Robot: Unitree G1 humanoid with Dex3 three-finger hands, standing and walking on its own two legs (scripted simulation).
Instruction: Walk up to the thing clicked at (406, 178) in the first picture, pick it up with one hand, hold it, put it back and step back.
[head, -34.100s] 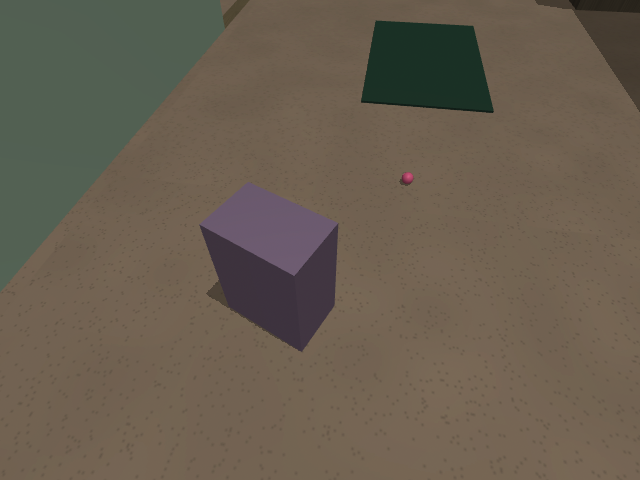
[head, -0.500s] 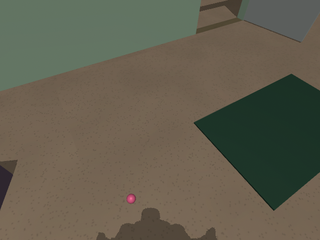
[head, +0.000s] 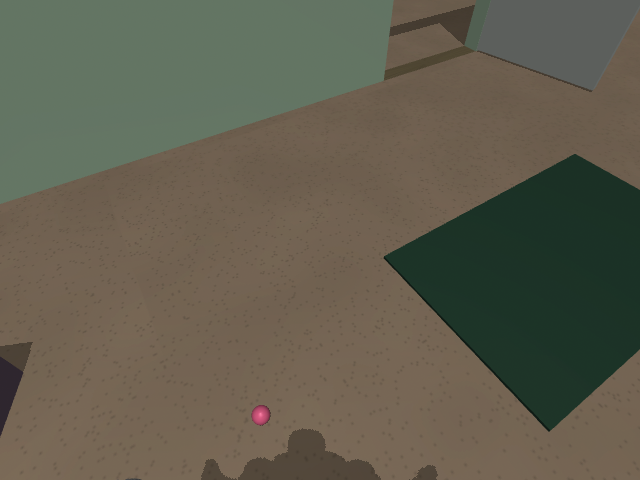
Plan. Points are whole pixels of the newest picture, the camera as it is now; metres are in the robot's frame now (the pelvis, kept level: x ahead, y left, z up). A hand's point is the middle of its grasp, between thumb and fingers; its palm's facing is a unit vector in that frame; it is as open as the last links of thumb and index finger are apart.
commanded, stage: walk up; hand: left
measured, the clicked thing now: (260, 414) +0.42 +0.20 -0.75
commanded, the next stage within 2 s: stand in 0.66 s
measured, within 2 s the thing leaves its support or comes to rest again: neither
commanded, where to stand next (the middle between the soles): +0.03 +0.00 m, yaw +0 degrees
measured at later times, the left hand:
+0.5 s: hand out of the picture +0.10 +0.26 -0.15, palm faces -0.04 -0.94 -0.34, open 7.4 cm
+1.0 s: hand out of the picture +0.09 +0.25 -0.15, palm faces -0.04 -0.94 -0.35, open 7.4 cm
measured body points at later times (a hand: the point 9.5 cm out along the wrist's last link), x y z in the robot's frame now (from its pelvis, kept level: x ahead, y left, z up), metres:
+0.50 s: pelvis +0.01 +0.01 +0.00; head +0.01 +0.00 +0.45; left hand +0.10 +0.30 -0.13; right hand +0.07 -0.30 -0.13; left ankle +0.00 +0.13 -0.75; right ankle +0.00 -0.13 -0.75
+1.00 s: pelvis +0.00 +0.00 +0.00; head +0.01 +0.00 +0.45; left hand +0.09 +0.30 -0.13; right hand +0.09 -0.30 -0.13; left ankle +0.00 +0.13 -0.75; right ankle +0.00 -0.13 -0.75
